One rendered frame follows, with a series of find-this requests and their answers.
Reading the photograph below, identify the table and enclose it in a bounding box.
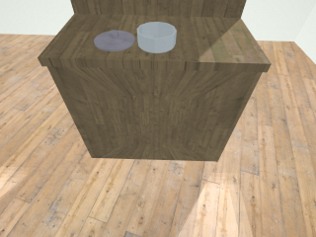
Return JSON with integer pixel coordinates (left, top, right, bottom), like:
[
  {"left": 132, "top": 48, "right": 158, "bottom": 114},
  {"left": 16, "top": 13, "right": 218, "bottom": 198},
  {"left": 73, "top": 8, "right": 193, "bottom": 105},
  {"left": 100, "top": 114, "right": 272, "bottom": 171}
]
[{"left": 38, "top": 0, "right": 272, "bottom": 162}]

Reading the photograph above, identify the knob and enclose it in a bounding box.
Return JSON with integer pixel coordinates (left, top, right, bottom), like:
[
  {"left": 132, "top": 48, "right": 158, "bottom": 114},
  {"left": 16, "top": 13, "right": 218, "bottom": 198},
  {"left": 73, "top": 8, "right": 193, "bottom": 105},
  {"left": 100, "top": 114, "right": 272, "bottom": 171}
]
[{"left": 109, "top": 30, "right": 119, "bottom": 39}]

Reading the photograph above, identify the pot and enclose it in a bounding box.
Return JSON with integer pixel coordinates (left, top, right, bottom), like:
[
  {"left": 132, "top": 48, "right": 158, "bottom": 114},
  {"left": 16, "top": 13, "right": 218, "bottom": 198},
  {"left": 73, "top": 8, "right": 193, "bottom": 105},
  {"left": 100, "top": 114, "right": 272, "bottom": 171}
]
[{"left": 136, "top": 22, "right": 177, "bottom": 53}]

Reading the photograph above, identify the lid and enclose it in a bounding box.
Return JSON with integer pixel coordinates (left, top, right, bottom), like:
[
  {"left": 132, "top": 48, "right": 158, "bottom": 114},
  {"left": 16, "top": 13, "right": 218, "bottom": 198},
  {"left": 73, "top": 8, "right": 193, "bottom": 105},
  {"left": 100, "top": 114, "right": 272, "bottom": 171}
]
[{"left": 94, "top": 31, "right": 135, "bottom": 51}]

